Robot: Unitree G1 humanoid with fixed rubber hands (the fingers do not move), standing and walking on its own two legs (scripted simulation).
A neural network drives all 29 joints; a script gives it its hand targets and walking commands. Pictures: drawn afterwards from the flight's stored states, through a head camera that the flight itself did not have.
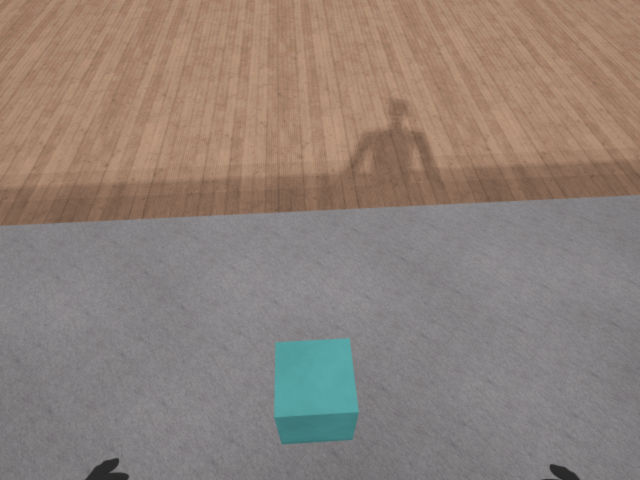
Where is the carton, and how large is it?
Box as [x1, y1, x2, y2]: [274, 338, 358, 443]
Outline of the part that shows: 349,338 275,342 274,418 281,443 352,439 358,409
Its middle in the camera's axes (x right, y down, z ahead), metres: -0.01 +0.45 +1.11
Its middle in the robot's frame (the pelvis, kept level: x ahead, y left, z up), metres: +0.46 +0.03 -0.66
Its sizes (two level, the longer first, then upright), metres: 0.210 0.200 0.250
